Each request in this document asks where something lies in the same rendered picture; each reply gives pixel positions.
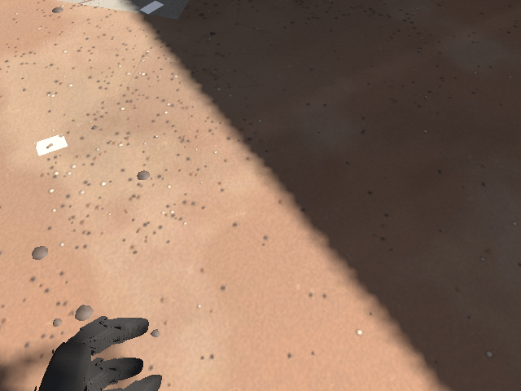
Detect robot left hand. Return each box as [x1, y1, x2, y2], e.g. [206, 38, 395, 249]
[34, 316, 162, 391]

